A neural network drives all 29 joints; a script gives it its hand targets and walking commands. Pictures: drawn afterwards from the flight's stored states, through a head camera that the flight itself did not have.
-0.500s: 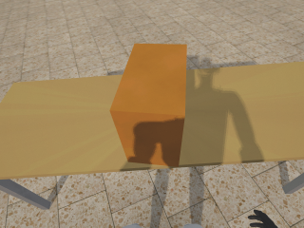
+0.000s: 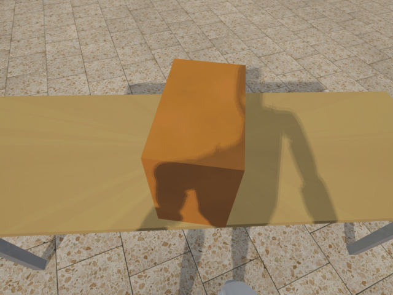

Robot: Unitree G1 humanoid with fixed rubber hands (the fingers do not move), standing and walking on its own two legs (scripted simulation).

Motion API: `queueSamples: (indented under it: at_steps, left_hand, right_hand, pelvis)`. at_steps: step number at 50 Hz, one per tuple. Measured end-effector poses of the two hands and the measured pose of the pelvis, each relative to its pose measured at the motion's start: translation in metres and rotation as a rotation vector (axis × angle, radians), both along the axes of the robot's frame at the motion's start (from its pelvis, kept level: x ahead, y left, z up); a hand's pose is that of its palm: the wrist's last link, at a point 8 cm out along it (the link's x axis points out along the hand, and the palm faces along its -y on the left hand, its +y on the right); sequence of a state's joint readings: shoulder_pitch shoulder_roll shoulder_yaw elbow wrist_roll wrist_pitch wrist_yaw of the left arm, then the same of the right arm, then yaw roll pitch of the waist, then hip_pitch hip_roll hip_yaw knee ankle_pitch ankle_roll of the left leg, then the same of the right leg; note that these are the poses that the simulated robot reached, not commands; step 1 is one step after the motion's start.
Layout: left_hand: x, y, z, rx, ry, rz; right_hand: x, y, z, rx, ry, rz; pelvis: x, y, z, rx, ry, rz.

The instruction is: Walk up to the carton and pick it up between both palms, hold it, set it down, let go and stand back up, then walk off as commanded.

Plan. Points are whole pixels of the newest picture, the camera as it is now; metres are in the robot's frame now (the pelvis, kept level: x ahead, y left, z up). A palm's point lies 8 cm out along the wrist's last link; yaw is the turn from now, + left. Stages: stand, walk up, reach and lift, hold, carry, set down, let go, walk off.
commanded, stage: walk up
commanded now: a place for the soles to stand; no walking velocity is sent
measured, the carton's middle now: (200, 144) +0.48 -0.01 -0.02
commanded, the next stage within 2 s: stand in 1.64 s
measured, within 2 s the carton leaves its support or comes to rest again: neither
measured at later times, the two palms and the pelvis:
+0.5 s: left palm out of the picture +0.12 +0.30 -0.12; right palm out of the picture +0.11 -0.30 -0.11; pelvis +0.04 +0.01 +0.00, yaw -2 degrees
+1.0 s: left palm out of the picture +0.11 +0.28 -0.11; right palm out of the picture +0.11 -0.31 -0.11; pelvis +0.02 -0.01 +0.00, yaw -2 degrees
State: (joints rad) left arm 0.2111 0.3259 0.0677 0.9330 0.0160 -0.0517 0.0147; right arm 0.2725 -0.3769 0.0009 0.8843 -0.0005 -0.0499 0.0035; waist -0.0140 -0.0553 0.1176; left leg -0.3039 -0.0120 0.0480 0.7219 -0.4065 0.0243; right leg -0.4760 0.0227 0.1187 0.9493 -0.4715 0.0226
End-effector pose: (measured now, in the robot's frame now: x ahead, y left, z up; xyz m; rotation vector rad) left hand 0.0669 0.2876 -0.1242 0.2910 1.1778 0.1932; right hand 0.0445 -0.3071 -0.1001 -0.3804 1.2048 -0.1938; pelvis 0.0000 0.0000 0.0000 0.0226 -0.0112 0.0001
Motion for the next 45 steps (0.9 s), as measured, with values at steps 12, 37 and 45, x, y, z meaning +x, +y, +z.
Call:
queueSamples:
  at_steps: [12, 37, 45]
  left_hand:
    - [0.04, -0.012, 0.024, 0.081, -0.078, -0.036]
    - [0.052, -0.009, 0.002, 0.011, -0.03, -0.022]
    - [0.052, -0.005, 0.016, 0.048, -0.059, -0.025]
  right_hand:
    - [0.057, -0.01, -0.025, 0.08, -0.131, -0.016]
    - [0.071, -0.007, 0.0, 0.003, -0.112, -0.022]
    - [0.07, -0.003, -0.01, 0.043, -0.131, -0.019]
  pelvis:
    - [0.025, -0.022, -0.007, -0.023, -0.073, -0.036]
    - [0.034, -0.007, -0.002, -0.038, -0.037, -0.043]
    - [0.026, -0.009, -0.001, -0.035, -0.047, -0.042]
